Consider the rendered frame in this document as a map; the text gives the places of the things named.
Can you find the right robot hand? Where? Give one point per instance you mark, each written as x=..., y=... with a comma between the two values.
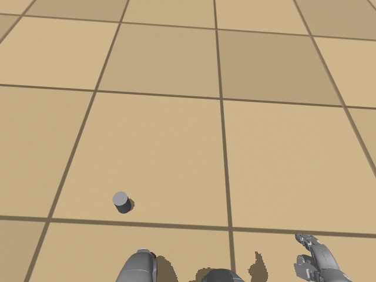
x=308, y=267

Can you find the can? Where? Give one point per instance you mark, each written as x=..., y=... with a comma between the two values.
x=122, y=202

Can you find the right robot arm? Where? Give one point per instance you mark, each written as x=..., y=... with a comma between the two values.
x=332, y=275

